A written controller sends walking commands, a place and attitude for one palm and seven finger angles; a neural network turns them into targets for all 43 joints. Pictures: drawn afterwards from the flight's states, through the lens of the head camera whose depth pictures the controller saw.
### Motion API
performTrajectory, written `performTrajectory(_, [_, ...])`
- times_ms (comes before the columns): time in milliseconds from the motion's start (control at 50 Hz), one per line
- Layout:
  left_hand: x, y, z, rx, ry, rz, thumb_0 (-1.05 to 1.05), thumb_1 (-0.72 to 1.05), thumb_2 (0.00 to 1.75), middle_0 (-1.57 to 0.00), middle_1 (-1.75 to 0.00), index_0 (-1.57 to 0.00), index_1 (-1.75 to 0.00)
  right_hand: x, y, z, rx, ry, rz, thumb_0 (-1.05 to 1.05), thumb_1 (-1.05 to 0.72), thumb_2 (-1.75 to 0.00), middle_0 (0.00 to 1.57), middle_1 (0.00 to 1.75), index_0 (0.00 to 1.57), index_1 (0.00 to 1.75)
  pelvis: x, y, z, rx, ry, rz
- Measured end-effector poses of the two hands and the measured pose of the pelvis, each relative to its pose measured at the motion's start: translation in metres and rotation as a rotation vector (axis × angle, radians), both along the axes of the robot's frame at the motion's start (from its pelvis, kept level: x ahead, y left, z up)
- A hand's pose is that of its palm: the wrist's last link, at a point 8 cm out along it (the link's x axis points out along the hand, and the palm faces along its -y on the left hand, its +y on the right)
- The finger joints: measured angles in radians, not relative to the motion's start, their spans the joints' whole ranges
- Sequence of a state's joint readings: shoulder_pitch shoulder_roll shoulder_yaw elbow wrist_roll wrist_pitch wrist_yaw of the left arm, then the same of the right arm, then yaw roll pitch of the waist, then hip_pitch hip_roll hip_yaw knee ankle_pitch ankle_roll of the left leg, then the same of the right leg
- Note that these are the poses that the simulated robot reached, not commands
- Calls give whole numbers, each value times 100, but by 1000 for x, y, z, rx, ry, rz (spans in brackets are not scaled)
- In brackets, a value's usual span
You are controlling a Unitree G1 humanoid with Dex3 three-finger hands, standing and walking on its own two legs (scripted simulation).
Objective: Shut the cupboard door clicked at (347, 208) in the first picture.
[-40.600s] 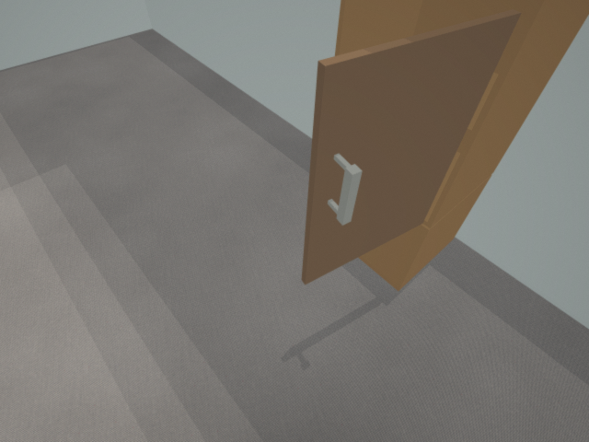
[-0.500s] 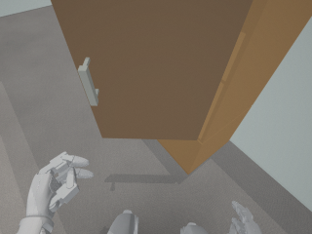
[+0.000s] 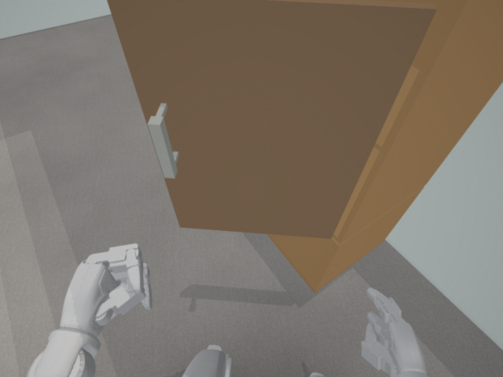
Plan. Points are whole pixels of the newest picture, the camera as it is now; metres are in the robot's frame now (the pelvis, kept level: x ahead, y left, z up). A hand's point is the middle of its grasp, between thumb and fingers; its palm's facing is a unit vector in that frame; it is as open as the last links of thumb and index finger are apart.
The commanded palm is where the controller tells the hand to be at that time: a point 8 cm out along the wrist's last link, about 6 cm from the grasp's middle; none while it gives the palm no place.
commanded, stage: raise the hand and make a fist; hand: left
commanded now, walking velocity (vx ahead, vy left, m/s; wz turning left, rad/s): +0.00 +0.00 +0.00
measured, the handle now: (166, 142) +0.49 +0.21 +0.08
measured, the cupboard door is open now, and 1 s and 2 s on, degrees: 51 51 51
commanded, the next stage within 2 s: bring the fist close to the handle in 0.56 s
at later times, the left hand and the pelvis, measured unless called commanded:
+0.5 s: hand (149, 278) +0.23 +0.16 +0.09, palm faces +0.02 -1.00 -0.04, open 3.1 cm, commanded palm +0.21 +0.21 +0.08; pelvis +0.00 -0.02 +0.01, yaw -1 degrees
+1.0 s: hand (170, 249) +0.27 +0.15 +0.08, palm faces -0.09 -1.00 -0.02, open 3.1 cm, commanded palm +0.26 +0.21 +0.08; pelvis -0.01 -0.01 +0.01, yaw -1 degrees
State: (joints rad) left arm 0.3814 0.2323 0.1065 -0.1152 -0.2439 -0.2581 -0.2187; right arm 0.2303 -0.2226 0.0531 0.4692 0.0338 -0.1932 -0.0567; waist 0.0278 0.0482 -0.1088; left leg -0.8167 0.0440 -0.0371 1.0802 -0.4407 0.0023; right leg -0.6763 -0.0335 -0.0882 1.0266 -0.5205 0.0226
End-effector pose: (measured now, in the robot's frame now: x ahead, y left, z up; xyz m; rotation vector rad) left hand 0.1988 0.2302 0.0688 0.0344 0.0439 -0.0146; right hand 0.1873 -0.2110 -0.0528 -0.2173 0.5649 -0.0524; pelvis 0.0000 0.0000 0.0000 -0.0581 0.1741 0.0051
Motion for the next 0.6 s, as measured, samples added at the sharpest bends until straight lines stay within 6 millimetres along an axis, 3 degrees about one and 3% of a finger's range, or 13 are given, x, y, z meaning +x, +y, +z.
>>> performTrajectory(80, [2,-7,-6,-3,64,-38,1,90,90,-127,-148,-128,-147,-9,-9,-1,-4,28,-25,1,-90,-90,20,30,20,30,2,-5,4,8,-6,-7])
performTrajectory(220, [9,6,35,42,-114,63,1,90,90,-129,-150,-130,-149,-24,-28,-8,-5,72,-54,1,-90,-90,20,30,20,30,4,-14,7,16,-21,-5])
performTrajectory(400, [9,-24,-1,-23,72,-48,1,90,90,-130,-150,-130,-150,-36,-51,-9,-19,83,-107,1,-90,-90,20,30,20,30,3,-21,9,36,-20,-20])
performTrajectory(540, [8,-12,27,20,-127,53,2,90,90,-130,-150,-130,-150,-32,-55,-10,-24,73,-96,1,-91,-90,20,30,20,30,2,-25,5,35,-23,-18])
performTrajectory(600, [9,-14,25,14,-108,25,1,90,90,-130,-150,-130,-150,-29,-51,-12,-7,65,-88,1,-91,-90,20,30,20,30,0,-24,5,32,-26,-14])
